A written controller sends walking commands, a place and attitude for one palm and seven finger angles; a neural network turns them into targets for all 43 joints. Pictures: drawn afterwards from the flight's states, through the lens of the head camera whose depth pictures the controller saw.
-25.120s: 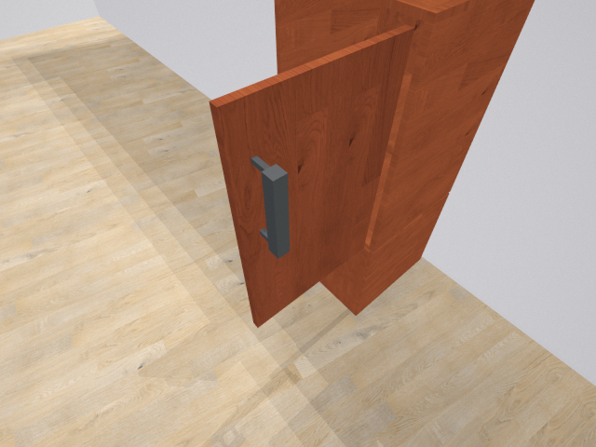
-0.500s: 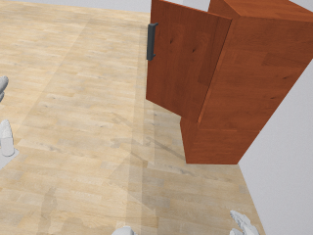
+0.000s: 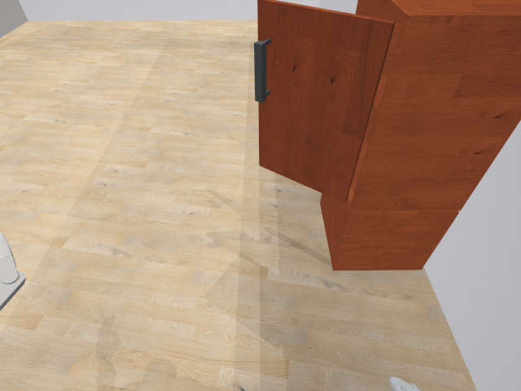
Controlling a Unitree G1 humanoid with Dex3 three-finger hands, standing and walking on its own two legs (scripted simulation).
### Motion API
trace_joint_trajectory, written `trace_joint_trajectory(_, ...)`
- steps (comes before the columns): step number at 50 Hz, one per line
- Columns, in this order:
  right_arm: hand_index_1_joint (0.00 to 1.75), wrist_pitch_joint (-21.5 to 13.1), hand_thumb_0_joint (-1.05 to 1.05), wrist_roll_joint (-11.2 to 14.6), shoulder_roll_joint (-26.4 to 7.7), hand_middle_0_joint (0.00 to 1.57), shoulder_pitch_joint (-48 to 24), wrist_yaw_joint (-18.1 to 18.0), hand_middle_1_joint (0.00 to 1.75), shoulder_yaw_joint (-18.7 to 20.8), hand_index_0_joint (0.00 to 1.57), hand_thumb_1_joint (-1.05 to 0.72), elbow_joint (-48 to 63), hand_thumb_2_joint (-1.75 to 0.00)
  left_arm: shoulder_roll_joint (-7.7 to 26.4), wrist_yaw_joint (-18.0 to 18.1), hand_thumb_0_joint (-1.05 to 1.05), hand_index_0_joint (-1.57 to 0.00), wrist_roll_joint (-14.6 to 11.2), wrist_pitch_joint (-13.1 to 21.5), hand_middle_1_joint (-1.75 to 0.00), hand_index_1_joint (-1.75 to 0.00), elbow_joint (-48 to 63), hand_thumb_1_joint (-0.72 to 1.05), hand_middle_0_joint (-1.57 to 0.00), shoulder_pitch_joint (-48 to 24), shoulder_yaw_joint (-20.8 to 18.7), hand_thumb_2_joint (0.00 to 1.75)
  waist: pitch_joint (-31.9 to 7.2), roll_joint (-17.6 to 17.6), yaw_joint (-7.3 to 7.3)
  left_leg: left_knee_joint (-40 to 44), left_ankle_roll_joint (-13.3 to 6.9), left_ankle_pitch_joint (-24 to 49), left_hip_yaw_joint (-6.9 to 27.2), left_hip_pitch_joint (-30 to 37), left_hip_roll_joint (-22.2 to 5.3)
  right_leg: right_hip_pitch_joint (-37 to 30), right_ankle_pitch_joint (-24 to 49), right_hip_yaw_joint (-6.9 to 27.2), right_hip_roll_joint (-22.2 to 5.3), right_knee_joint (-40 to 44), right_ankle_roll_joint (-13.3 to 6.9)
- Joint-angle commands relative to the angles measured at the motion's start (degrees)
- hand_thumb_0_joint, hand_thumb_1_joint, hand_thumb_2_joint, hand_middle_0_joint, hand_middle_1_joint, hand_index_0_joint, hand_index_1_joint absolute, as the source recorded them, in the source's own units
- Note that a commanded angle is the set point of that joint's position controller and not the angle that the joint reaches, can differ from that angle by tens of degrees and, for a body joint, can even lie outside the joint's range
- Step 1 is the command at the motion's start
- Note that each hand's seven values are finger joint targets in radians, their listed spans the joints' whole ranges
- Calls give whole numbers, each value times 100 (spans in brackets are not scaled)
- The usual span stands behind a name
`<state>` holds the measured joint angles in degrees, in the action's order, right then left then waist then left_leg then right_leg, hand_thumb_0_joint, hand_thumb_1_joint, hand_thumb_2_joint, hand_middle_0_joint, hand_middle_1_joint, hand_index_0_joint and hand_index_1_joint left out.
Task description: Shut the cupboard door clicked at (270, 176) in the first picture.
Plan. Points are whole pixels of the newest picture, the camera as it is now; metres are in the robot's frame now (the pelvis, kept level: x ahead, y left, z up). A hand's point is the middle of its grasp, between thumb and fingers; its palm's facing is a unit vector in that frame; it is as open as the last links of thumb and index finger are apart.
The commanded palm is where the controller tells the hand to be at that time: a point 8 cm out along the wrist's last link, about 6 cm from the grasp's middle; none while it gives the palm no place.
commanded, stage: stop stepping back and stand still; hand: left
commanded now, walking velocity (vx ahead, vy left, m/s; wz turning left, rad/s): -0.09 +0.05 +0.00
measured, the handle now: (264, 70) +0.98 +0.06 +0.07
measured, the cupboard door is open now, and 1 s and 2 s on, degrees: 55 55 55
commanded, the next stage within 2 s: let the arm hang, fingers relaxed in 0.40 s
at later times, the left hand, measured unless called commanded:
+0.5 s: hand (42, 261) +0.22 +0.28 +0.16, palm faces +0.39 -0.78 -0.48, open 7.4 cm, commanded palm none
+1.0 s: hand out of the picture -0.04 +0.23 -0.17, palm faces +0.05 -0.98 -0.21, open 7.1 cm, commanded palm none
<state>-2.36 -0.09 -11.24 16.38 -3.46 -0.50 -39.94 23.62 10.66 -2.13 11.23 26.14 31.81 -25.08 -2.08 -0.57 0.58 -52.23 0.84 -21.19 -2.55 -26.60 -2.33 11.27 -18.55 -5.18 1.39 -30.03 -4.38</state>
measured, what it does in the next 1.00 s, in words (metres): steps on the spot: left foot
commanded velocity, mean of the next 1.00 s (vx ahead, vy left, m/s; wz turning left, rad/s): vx -0.03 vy -0.01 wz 0.00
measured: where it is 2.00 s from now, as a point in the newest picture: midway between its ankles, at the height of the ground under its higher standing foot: outside the picture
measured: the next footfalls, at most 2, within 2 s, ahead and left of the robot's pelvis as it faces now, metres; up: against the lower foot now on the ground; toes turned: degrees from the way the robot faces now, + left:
left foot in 0.12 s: +0.09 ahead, +0.14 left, +0.00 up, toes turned +5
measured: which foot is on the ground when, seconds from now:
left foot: up 0.00-0.10, down 0.12-1.00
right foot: down 0.00-1.00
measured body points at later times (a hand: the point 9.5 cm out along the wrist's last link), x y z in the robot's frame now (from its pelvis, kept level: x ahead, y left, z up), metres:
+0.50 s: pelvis +0.02 +0.02 +0.00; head +0.03 +0.02 +0.45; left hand +0.20 +0.32 +0.19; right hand +0.19 -0.21 -0.08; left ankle +0.05 +0.14 -0.73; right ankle -0.02 -0.07 -0.73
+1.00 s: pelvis +0.00 +0.04 +0.01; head +0.02 +0.05 +0.45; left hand -0.04 +0.28 -0.15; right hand -0.01 -0.18 -0.15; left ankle +0.05 +0.14 -0.73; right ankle -0.02 -0.07 -0.73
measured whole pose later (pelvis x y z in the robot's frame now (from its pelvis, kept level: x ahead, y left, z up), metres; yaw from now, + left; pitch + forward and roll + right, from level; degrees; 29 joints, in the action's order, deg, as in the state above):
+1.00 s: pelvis +0.00 +0.04 +0.01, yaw +2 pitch -1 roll -1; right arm 2.5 -0.7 -8.9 18.5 -1.2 -0.3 -61.1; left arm 11.3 1.4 0.7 -1.9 -62.4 20.2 -0.8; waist 3.2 0.2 -0.3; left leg -26.5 -2.3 -9.7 -3.6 -16.2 -0.4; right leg 7.9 -15.5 -6.1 -0.5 -24.1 -0.5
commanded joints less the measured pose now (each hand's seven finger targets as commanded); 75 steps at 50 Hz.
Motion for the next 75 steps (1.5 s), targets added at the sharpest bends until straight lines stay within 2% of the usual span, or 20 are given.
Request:
trace_joint_trajectory(1, 30, -463, 0, 12, -623, 20, -965, -204, 30, 215, 20, -90, 1026, -90, 904, 101, 0, -20, 44, 305, -30, -30, 714, 90, -20, -827, -282, 90, 250, 849, -9, 1232, -97, 332, -225, 216, 46, -150, 1747, 1200, -1411, 1114, -273)
trace_joint_trajectory(4, 30, -514, 0, 37, -678, 20, -926, -226, 30, 275, 20, -90, 1092, -90, 1106, 107, 0, -20, 29, 350, -30, -30, 1376, 90, -20, -835, -414, 90, -80, 446, -35, 2484, -161, 1348, -145, 1255, 50, -208, 2532, 930, -1193, 587, 140)
trace_joint_trajectory(6, 30, -503, 0, 89, -812, 20, -929, -222, 30, 343, 20, -90, 1245, -90, 1171, 92, 0, -20, 10, 404, -30, -30, 1886, 90, -20, -784, -488, 90, -430, -281, 9, 2667, -354, 3054, 432, 2072, -580, 74, 2315, 728, -729, 18, 568)
trace_joint_trajectory(9, 30, -468, 0, 41, -733, 20, -877, -186, 30, 281, 20, -90, 1292, -90, 1309, 39, 0, -20, 21, 393, -30, -30, 1843, 90, -20, -352, -787, 90, -539, -1286, 11, 2652, -404, 3988, 751, 1769, -817, -35, 1766, 450, -319, 27, 527)
trace_joint_trajectory(13, 30, -394, 0, 106, -730, 20, -774, -153, 30, 282, 20, -90, 1357, -90, 1107, -17, 0, -20, -86, 332, -30, -30, 1454, 90, -20, -23, -736, 90, -625, -508, -85, 2495, -217, 3059, 412, 1389, -647, -451, 2357, 674, -433, 477, 459)
trace_joint_trajectory(17, 30, -270, 0, 135, -703, 20, -750, -139, 30, 245, 20, -90, 1430, -90, 1036, -13, 0, -20, -158, 170, -30, -30, 1230, 90, -20, 168, -644, 90, -873, -173, -141, 2281, -122, 2851, 183, 1386, -470, -572, 3234, 825, -702, 456, 439)
trace_joint_trajectory(24, 30, -214, 0, 113, -724, 20, -878, -200, 30, 188, 20, -90, 1448, -90, 1241, 11, 0, -20, -132, 72, -30, -30, 1489, 90, -20, -202, -621, 90, -497, -207, -122, 2469, -171, 2019, 330, 1252, -430, -152, 1901, 797, -705, 719, 395)
trace_joint_trajectory(25, 30, -568, 0, 170, -1400, 20, -1315, 357, 30, 283, 20, -90, 568, -90, -253, -804, 0, -20, 237, -787, -30, -30, -2824, 90, -20, -547, 2104, 90, 94, -401, -237, 1738, -166, 2924, 291, 943, -580, 519, 2479, 189, -1109, -130, 298)
trace_joint_trajectory(26, 30, -332, 0, 74, -1430, 20, -926, 390, 30, 391, 20, -90, 426, -90, -168, -963, 0, -20, 260, -1162, -30, -30, -3101, 90, -20, -701, 1988, 90, -247, -433, -182, 1995, -197, 2499, 370, 1060, -659, 547, 1698, 523, -937, 53, 291)
trace_joint_trajectory(27, 30, -203, 0, 34, -1296, 20, -810, 370, 30, 321, 20, -90, 393, -90, -290, -1021, 0, -20, 285, -1203, -30, -30, -3337, 90, -20, -845, 2032, 90, -164, -305, -100, 2174, -314, 1880, 523, 655, -727, 509, 907, 390, -812, 23, 316)
trace_joint_trajectory(29, 30, -35, 0, -36, -1218, 20, -786, 355, 30, 217, 20, -90, 343, -90, -192, -1068, 0, -20, 332, -1166, -30, -30, -3996, 90, -20, -1211, 2084, 90, -18, 614, -41, 2284, -390, 1570, 760, 419, -641, 393, 519, 440, -745, 128, 239)
trace_joint_trajectory(32, 30, 191, 0, -103, -954, 20, -617, 340, 30, 140, 20, -90, 91, -90, -229, -1010, 0, -20, 329, -1179, -30, -30, -5070, 90, -20, -1583, 2216, 90, 131, 1356, -147, 1866, -251, 1412, 482, 937, -172, 802, 517, 810, -1196, 620, -71)
trace_joint_trajectory(34, 30, 293, 0, -157, -911, 20, -474, 333, 30, 129, 20, -90, -184, -90, -179, -955, 0, -20, 320, -1209, -30, -30, -5770, 90, -20, -1754, 2267, 90, 149, 977, -200, 1871, -204, 1705, 411, 1194, -115, 760, 738, 785, -1210, 612, -148)
trace_joint_trajectory(36, 30, 316, 0, -156, -834, 20, -404, 320, 30, 89, 20, -90, -511, -90, -310, -928, 0, -20, 287, -1220, -30, -30, -6438, 90, -20, -1775, 2328, 90, 153, 33, -188, 2326, -252, 1895, 583, 1275, -286, 551, 365, 639, -958, 530, 21)
trace_joint_trajectory(38, 30, 298, 0, -149, -813, 20, -428, 281, 30, 79, 20, -90, -819, -90, -435, -920, 0, -20, 271, -1223, -30, -30, -7072, 90, -20, -1554, 2332, 90, 256, -657, -57, 2910, -331, 1335, 812, 863, -409, 39, 88, 583, -718, 577, 193)
trace_joint_trajectory(41, 30, 295, 0, -152, -621, 20, -285, 222, 30, 115, 20, -90, -1166, -90, -666, -907, 0, -20, 286, -1186, -30, -30, -7733, 90, -20, -1250, 2247, 90, 133, -938, -4, 3110, -309, 858, 784, 839, -364, -334, 233, 567, -733, 821, 134)
trace_joint_trajectory(43, 30, 304, 0, -129, -544, 20, -140, 200, 30, 132, 20, -90, -1385, -90, -699, -921, 0, -20, 272, -1175, -30, -30, -8055, 90, -20, -1211, 2287, 90, 195, -943, -37, 3243, -283, 599, 753, 943, -360, -271, 190, 563, -740, 958, 117)
trace_joint_trajectory(49, 30, 298, 0, -60, -450, 20, 260, 147, 30, 165, 20, -90, -1882, -90, -848, -901, 0, -20, 274, -1128, -30, -30, -8769, 90, -20, -980, 2381, 90, 483, -158, -95, 3374, -310, 790, 710, 1299, -423, -57, 270, 529, -720, 1209, 161)
trace_joint_trajectory(56, 30, 302, 0, -55, -270, 20, 454, 125, 30, 147, 20, -90, -2238, -90, -1060, -860, 0, -20, 277, -1111, -30, -30, -9175, 90, -20, -709, 2435, 90, 714, 185, -130, 3518, -318, 624, 571, 1446, -401, 159, 129, 560, -719, 1282, 212)
trace_joint_trajectory(75, 30, 238, 0, -61, 9, 20, 587, 103, 30, 116, 20, -90, -2448, -90, -1281, -798, 0, -20, 281, -1078, -30, -30, -9224, 90, -20, -642, 2407, 90, 896, -20, -117, 3438, -317, 1246, 437, 1468, -344, 99, 536, 552, -744, 1227, 237)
